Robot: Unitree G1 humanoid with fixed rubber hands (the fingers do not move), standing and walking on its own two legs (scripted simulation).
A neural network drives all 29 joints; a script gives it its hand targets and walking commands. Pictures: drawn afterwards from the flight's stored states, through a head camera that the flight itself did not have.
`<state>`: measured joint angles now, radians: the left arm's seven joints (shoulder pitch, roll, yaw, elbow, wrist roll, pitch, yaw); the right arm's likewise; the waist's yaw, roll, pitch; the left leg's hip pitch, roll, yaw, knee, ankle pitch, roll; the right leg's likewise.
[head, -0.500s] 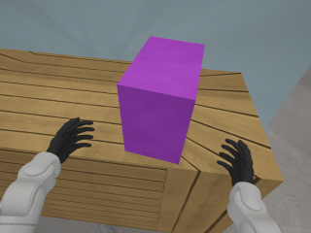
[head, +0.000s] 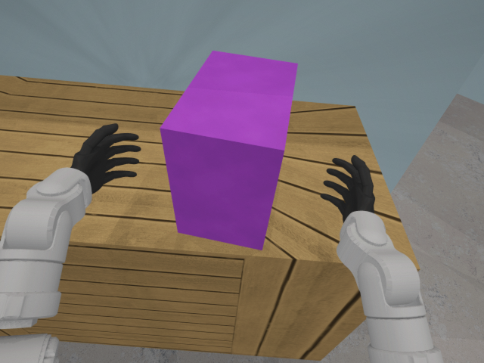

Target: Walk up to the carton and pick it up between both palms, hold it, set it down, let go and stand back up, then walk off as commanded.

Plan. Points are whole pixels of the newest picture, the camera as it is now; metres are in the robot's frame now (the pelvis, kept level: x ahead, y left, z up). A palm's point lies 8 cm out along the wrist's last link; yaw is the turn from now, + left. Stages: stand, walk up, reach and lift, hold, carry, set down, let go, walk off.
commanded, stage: reach and lift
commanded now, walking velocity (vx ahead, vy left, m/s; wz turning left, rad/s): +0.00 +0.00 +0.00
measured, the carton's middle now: (237, 149) +0.49 +0.02 +0.10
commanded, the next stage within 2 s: none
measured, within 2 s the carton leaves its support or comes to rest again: neither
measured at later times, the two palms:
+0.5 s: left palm (109, 122) +0.41 +0.21 +0.20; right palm (361, 167) +0.36 -0.16 +0.19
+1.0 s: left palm (124, 72) +0.47 +0.20 +0.26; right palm (359, 118) +0.41 -0.16 +0.24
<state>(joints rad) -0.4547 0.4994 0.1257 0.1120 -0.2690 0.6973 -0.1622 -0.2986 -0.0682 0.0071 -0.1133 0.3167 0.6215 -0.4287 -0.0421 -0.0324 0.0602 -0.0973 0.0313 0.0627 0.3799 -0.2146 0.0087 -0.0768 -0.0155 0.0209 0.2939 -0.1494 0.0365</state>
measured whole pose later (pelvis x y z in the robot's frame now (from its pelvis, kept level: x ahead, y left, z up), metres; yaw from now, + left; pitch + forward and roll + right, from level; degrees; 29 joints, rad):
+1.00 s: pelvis +0.00 +0.00 +0.00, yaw +2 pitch +5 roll -2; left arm -1.23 0.58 -0.08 1.04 -0.36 0.51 -0.09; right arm -1.04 -0.08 -0.05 0.66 0.36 0.54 -0.39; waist -0.21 -0.02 -0.09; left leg -0.30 0.04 0.01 0.42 -0.20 0.00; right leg -0.23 -0.01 -0.03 0.27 -0.12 0.03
